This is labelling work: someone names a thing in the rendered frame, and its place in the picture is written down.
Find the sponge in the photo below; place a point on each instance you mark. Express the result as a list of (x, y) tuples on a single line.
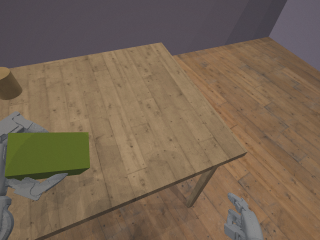
[(40, 155)]

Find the table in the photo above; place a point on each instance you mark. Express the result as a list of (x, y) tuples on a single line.
[(149, 128)]

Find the robot left forearm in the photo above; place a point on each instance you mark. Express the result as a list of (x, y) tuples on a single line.
[(6, 218)]

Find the robot right hand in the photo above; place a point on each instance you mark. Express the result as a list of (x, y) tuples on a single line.
[(246, 225)]

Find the robot left hand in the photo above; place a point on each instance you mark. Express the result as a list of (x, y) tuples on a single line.
[(27, 187)]

